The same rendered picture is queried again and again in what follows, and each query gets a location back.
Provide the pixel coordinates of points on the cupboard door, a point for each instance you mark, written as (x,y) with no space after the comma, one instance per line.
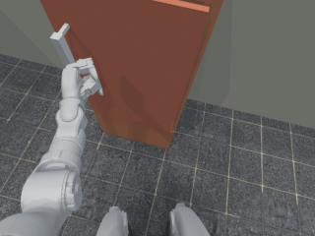
(142,51)

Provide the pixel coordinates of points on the left robot forearm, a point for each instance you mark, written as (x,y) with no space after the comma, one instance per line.
(68,144)

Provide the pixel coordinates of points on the handle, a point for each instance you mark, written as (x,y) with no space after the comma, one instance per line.
(59,42)

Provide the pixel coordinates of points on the robot left thigh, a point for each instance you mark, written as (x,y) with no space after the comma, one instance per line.
(114,223)

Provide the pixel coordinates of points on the left robot hand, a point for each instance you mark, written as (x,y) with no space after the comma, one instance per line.
(74,86)

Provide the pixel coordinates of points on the right robot shin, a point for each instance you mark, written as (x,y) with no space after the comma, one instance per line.
(178,205)

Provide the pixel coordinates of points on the left robot upper arm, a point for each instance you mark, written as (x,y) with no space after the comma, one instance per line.
(48,199)

